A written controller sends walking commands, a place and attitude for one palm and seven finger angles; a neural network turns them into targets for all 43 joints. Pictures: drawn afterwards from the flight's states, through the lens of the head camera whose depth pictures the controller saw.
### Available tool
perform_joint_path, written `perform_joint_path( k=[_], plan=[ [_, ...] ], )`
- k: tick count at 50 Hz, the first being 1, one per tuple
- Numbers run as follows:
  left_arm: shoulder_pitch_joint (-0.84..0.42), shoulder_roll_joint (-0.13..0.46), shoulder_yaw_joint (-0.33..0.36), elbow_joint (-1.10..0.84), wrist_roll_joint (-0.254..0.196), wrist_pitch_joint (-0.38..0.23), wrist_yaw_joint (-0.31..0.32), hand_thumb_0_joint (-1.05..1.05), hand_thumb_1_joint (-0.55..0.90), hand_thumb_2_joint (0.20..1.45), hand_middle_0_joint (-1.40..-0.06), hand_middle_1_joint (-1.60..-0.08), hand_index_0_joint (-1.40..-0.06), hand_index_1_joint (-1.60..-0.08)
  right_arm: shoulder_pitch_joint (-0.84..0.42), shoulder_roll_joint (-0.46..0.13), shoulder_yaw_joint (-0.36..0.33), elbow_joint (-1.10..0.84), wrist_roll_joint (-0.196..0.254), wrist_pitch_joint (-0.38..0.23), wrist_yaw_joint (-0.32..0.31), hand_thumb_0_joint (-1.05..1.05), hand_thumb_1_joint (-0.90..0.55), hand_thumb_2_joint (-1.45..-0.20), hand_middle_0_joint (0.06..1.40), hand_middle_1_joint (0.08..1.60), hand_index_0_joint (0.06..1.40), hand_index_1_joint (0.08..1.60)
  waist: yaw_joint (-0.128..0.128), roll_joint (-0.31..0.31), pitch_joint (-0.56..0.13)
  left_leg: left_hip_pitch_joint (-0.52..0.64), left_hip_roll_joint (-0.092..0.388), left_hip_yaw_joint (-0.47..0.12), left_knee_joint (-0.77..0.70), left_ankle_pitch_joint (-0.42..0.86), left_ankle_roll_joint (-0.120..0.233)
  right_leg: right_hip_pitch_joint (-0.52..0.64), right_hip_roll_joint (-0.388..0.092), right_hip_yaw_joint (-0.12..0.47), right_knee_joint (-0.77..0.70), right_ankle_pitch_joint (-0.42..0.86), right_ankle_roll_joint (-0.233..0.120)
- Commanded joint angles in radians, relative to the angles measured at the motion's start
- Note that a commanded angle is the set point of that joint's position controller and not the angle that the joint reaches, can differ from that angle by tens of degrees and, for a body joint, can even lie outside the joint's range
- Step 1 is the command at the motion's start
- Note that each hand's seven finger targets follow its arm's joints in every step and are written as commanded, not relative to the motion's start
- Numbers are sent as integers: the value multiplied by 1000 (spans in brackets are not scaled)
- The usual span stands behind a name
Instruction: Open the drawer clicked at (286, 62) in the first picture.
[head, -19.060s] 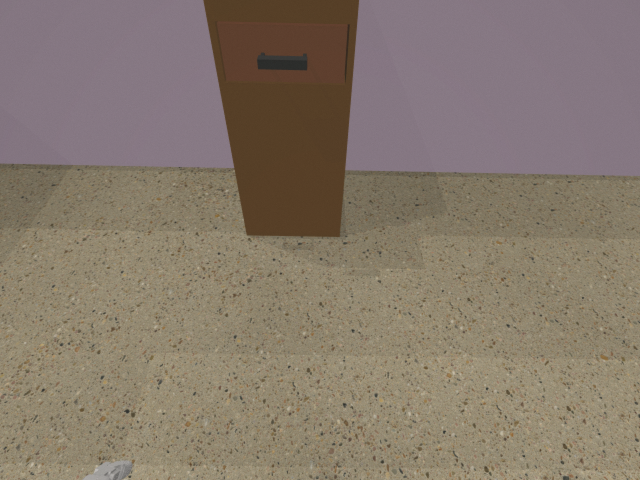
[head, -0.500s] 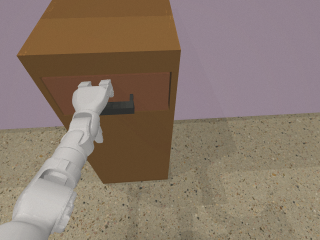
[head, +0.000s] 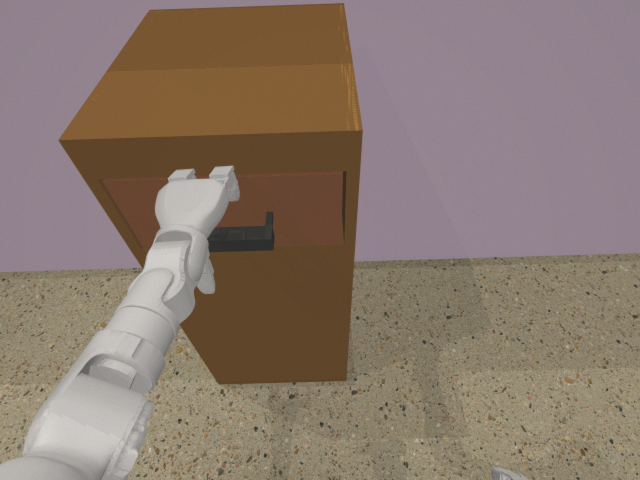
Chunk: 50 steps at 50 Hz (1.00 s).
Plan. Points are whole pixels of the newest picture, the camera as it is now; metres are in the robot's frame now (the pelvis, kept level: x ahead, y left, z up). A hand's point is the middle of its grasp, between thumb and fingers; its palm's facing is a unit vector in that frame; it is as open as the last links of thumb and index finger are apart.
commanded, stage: re-aim the fingers above the handle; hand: left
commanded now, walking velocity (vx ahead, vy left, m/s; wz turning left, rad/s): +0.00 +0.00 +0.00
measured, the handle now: (230, 228) +0.48 +0.16 +0.02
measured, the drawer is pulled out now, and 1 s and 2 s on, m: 0.00 0.00 0.00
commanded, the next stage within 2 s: lower the fingers behind the handle in 1.90 s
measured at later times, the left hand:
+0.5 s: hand (201, 233) +0.42 +0.19 +0.07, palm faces -0.03 -0.06 -1.00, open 13.8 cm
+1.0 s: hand (200, 238) +0.42 +0.18 +0.07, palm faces -0.04 -0.07 -1.00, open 13.8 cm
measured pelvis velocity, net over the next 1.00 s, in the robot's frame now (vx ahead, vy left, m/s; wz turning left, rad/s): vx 0.00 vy -0.01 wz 0.00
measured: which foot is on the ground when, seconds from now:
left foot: down 0.00-1.00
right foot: down 0.00-1.00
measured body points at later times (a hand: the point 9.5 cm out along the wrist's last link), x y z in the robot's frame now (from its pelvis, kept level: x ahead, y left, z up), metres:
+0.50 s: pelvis +0.01 -0.02 +0.00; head +0.04 -0.04 +0.45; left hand +0.42 +0.19 +0.12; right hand +0.11 -0.28 -0.13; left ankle -0.01 +0.06 -0.72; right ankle -0.05 -0.08 -0.72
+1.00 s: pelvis +0.00 -0.01 +0.00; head +0.03 -0.03 +0.45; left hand +0.41 +0.19 +0.12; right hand +0.11 -0.27 -0.13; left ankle -0.01 +0.06 -0.72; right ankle -0.05 -0.08 -0.72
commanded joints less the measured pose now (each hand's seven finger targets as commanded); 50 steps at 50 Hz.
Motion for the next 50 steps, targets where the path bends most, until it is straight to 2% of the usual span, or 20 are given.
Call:
perform_joint_path(
  k=[1,7,10,11,12,15,17,20,21,23,24,27,29,32,36,38,41,45,46,50],
  plan=[
    [-414,239,114,-189,16,2,24,0,-500,300,-300,-1200,-300,-1200,-11,-134,-42,-112,6,-15,-16,0,-900,-900,200,300,200,300,-11,-86,-284,255,73,-16,-32,390,-35,63,-54,6,-76,390,13],
    [-421,257,113,-266,0,-43,1,0,-500,300,-300,-1200,-300,-1200,-17,-132,-46,-122,6,-18,-29,0,-900,-900,200,300,200,300,-20,-44,-319,257,63,0,-26,399,-27,116,-62,32,-82,471,18],
    [-400,310,155,-277,-2,-64,0,0,-500,300,-300,-1200,-300,-1200,-18,-133,-46,-113,8,-21,-34,0,-900,-900,200,300,200,300,-16,-42,-323,251,60,3,-23,389,-24,125,-64,46,-82,505,25],
    [-398,275,124,-291,-9,-69,-2,0,-500,300,-300,-1200,-300,-1200,-16,-131,-47,-116,6,-23,-33,0,-900,-900,200,300,200,300,-23,-33,-317,250,58,5,-24,386,-24,125,-65,42,-83,506,25],
    [-378,305,159,-291,-16,-72,-1,0,-500,300,-300,-1200,-300,-1200,-13,-133,-50,-113,6,-25,-31,0,-900,-900,200,300,200,300,-17,-61,-330,244,59,4,-23,401,-24,152,-67,49,-84,531,25],
    [-326,318,174,-312,-15,-74,0,0,-500,300,-300,-1200,-300,-1200,-23,-134,-49,-111,8,-23,-27,0,-900,-900,200,300,200,300,-2,-43,-350,244,54,6,-21,433,-28,168,-69,53,-71,601,31],
    [-313,268,136,-297,-25,-61,-4,0,-500,300,-300,-1200,-300,-1200,-23,-134,-50,-109,10,-23,-21,0,-900,-900,200,300,200,300,-15,-50,-305,240,57,8,-24,425,-28,147,-68,45,-81,575,27],
    [-281,334,189,-266,-19,-39,-8,0,-500,300,-300,-1200,-300,-1200,-35,-143,-43,-109,14,-17,-25,0,-900,-900,200,300,200,300,0,-103,-295,195,54,11,-35,381,-27,176,-75,59,-82,598,40],
    [-285,306,161,-269,-24,-34,-13,0,-500,300,-300,-1200,-300,-1200,-35,-142,-43,-114,12,-19,-26,0,-900,-900,200,300,200,300,-6,-94,-281,189,52,16,-37,369,-26,180,-78,55,-84,603,41],
    [-322,338,177,-297,-15,-41,-19,0,-500,300,-300,-1200,-300,-1200,-40,-142,-41,-113,15,-17,-29,0,-900,-900,200,300,200,300,-2,-80,-314,194,51,16,-39,372,-26,193,-81,64,-82,599,41],
    [-325,295,142,-292,-17,-41,-21,0,-500,300,-300,-1200,-300,-1200,-37,-139,-44,-115,12,-19,-29,0,-900,-900,200,300,200,300,-16,-81,-290,207,51,15,-35,375,-23,172,-77,56,-83,595,39],
    [-332,295,147,-362,-22,-65,-23,0,-500,300,-300,-1200,-300,-1200,-35,-137,-51,-119,9,-26,-27,0,-900,-900,200,300,200,300,-14,-45,-348,260,54,8,-25,429,-23,174,-72,55,-79,598,31],
    [-322,307,161,-359,-20,-74,-17,0,-500,300,-300,-1200,-300,-1200,-35,-133,-52,-113,6,-28,-29,0,-900,-900,200,300,200,300,-10,-31,-341,258,52,10,-22,417,-23,167,-75,59,-77,612,37],
    [-311,337,193,-288,-23,-63,-14,0,-500,300,-300,-1200,-300,-1200,-38,-137,-43,-103,9,-25,-30,0,-900,-900,200,300,200,300,-11,-95,-285,202,52,10,-34,369,-26,170,-76,56,-84,574,37],
    [-321,309,163,-293,-15,-47,-7,0,-500,300,-300,-1200,-300,-1200,-48,-133,-41,-108,10,-27,-28,0,-900,-900,200,300,200,300,-4,-54,-295,221,52,16,-33,378,-28,153,-74,50,-81,559,33],
    [-305,350,195,-278,-10,-41,-15,0,-500,300,-300,-1200,-300,-1200,-53,-136,-38,-109,12,-23,-29,0,-900,-900,200,300,200,300,6,-73,-313,207,52,15,-35,382,-29,179,-77,58,-78,581,37],
    [-323,284,133,-276,-13,-37,-30,0,-500,300,-300,-1200,-300,-1200,-50,-137,-43,-115,15,-24,-28,0,-900,-900,200,300,200,300,-13,-55,-272,230,57,11,-38,372,-27,126,-69,41,-87,512,29],
    [-356,274,123,-311,-17,-63,-40,0,-500,300,-300,-1200,-300,-1200,-40,-135,-47,-114,14,-27,-30,0,-900,-900,200,300,200,300,-21,-50,-300,272,61,0,-32,387,-25,102,-65,39,-89,481,27],
    [-373,233,87,-330,-27,-72,-40,0,-500,300,-300,-1200,-300,-1200,-34,-133,-49,-115,11,-31,-28,0,-900,-900,200,300,200,300,-30,-47,-292,282,60,-2,-28,391,-23,93,-65,37,-91,485,27],
    [-407,270,130,-340,-21,-100,-14,0,-500,300,-300,-1200,-300,-1200,-23,-129,-52,-101,9,-37,-26,0,-900,-900,200,300,200,300,-22,-39,-313,301,65,-16,-25,408,-30,65,-58,24,-78,442,22]
  ],
)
